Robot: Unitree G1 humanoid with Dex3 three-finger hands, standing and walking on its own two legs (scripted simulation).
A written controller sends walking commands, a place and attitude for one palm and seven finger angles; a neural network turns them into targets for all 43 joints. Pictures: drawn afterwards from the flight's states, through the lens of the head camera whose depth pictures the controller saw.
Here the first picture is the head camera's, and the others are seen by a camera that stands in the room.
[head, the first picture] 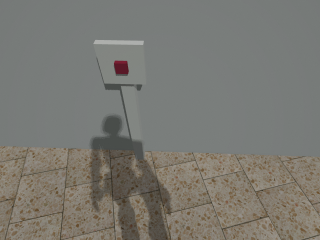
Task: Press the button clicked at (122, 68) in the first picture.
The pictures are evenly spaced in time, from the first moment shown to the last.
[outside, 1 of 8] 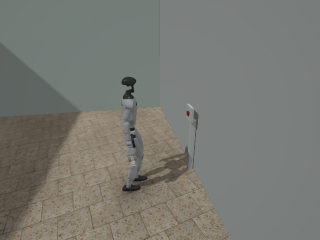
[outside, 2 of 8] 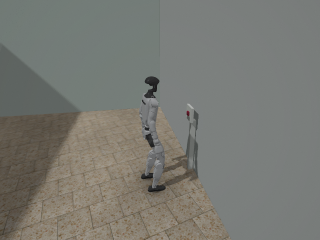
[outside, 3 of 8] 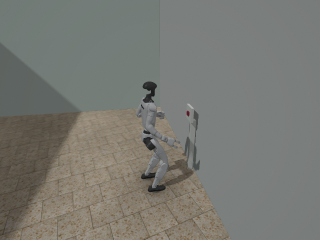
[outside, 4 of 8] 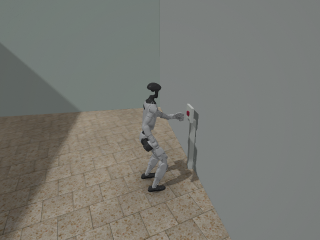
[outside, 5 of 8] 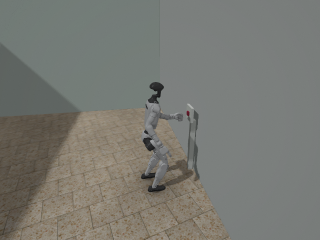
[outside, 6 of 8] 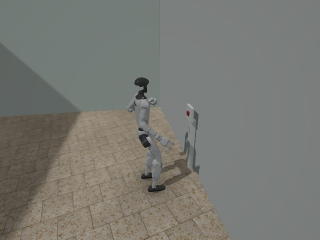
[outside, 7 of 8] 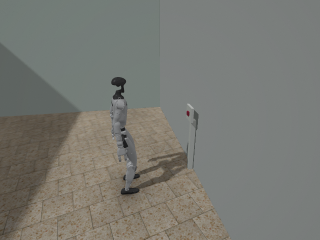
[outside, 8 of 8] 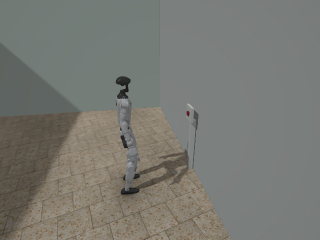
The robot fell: no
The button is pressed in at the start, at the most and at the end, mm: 0 8 0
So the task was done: yes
